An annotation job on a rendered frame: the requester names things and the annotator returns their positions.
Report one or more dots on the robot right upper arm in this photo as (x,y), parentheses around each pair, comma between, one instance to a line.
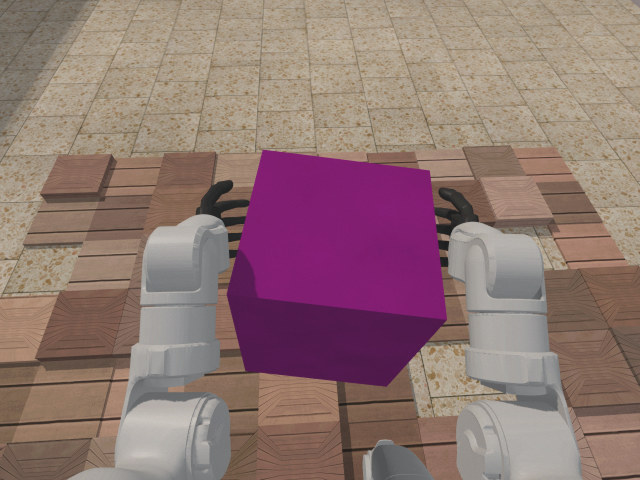
(515,440)

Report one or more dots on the robot left upper arm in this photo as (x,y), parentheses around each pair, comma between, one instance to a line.
(171,436)

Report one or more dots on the carton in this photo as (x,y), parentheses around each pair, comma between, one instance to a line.
(337,274)

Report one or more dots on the right robot thigh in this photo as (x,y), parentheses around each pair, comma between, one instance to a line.
(393,462)

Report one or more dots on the left robot forearm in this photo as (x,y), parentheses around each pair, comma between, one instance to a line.
(177,343)

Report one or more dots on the robot right hand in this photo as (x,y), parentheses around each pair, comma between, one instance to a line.
(464,215)

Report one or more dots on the right robot forearm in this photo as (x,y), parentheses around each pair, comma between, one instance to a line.
(509,343)

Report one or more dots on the robot left hand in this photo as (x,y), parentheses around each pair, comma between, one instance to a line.
(209,206)

